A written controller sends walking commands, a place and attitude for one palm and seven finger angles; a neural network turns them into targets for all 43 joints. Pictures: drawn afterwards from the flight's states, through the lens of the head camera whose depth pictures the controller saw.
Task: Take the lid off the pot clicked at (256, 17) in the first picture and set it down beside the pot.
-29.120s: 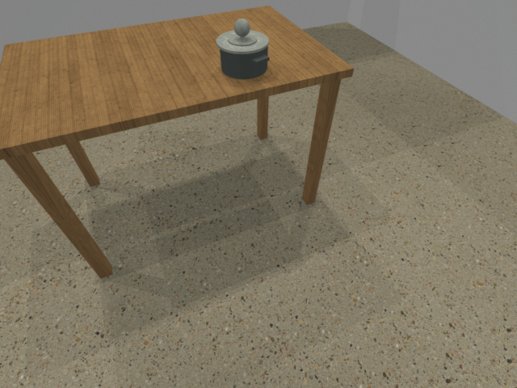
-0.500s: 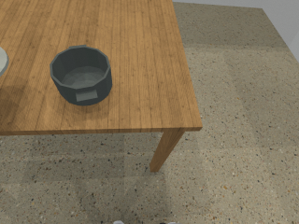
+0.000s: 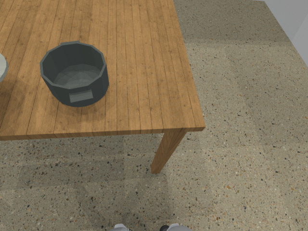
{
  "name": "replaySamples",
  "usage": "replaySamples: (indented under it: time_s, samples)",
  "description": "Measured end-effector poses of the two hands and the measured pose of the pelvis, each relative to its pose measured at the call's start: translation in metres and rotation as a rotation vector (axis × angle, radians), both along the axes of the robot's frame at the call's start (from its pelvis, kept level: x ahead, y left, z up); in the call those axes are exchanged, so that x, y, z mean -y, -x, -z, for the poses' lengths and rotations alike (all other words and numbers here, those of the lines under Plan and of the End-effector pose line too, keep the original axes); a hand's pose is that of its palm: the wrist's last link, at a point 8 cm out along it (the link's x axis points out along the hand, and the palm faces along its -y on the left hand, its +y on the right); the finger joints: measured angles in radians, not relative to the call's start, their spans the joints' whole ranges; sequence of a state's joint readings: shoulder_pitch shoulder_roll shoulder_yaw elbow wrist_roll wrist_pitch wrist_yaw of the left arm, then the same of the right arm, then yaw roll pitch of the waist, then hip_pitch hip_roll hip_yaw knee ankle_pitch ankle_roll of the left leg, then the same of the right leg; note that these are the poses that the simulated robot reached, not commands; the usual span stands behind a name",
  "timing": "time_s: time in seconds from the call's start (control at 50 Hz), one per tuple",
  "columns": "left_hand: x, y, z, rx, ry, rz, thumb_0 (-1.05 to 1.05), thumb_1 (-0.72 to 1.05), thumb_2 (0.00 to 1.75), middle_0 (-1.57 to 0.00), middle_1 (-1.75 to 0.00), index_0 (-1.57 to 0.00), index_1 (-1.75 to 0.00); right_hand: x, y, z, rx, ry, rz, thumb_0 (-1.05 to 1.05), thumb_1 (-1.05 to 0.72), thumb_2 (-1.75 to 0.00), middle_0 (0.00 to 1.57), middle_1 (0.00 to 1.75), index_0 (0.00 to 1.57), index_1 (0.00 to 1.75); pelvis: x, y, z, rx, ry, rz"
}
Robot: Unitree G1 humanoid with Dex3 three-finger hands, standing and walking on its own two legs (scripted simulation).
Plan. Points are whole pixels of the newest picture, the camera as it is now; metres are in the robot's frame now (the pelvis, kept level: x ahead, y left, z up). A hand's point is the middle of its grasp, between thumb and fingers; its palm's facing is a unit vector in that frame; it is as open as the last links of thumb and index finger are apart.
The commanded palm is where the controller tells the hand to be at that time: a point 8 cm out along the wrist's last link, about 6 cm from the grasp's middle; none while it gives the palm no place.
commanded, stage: lower the lid onto the table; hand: left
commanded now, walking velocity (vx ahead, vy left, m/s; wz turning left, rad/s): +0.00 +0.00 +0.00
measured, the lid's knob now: out of the picture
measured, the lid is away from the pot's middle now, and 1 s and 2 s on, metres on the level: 0.23 0.23 0.24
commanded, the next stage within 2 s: open the fingers wide in 1.06 s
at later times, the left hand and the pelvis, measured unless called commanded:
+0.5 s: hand out of the picture +0.46 +0.39 +0.11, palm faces -0.46 -0.25 -0.85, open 7.8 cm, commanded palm +0.58 +0.40 +0.18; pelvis +0.00 -0.01 -0.01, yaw -1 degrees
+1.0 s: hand out of the picture +0.47 +0.39 +0.08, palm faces -0.48 -0.24 -0.84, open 7.8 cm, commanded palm +0.58 +0.40 +0.15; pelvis +0.00 +0.00 -0.01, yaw -1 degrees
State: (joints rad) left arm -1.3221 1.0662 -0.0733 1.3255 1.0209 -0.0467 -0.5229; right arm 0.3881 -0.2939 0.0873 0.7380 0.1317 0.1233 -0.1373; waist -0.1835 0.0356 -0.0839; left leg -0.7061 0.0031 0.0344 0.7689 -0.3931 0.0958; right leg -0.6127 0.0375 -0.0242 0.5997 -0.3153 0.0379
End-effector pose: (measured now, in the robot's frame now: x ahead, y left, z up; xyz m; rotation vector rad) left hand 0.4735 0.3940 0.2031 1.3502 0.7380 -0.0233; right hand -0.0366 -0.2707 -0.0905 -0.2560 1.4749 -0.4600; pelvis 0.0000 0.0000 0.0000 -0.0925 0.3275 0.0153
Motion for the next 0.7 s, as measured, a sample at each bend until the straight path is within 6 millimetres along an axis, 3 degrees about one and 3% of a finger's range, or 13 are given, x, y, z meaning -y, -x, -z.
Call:
replaySamples:
  time_s: [0.34,0.7]
  samples:
    - [0.003,0.005,0.023,-0.026,0.011,0.006,-0.01,0.28,0.66,-0.65,-1.04,-0.58,-1.01,0.013,-0.006,0.0,0.027,0.034,-0.001,0.01,-0.9,-0.9,0.21,0.3,0.21,0.3,0.007,0.001,0.003,-0.006,0.0,0.009]
    - [0.004,-0.001,0.047,-0.053,0.007,0.055,-0.01,0.28,0.66,-0.65,-1.04,-0.58,-1.01,0.005,-0.019,0.009,0.034,0.032,-0.012,0.01,-0.9,-0.9,0.21,0.3,0.21,0.3,0.002,0.0,0.009,-0.036,0.007,0.006]
